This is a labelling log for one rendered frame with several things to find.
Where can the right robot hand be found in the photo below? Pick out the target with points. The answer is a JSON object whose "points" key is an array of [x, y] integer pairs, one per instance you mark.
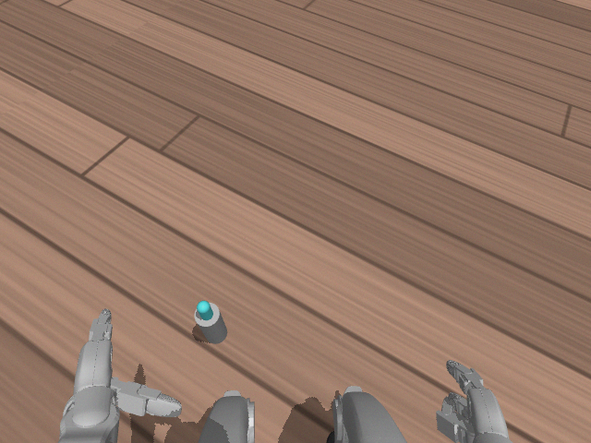
{"points": [[460, 419]]}

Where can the left robot arm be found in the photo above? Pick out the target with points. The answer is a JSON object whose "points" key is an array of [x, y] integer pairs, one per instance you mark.
{"points": [[90, 416]]}

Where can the bottle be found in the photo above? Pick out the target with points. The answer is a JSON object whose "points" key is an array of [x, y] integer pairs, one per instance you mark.
{"points": [[210, 321]]}

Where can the left robot hand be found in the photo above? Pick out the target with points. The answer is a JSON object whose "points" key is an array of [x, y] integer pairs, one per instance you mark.
{"points": [[95, 369]]}

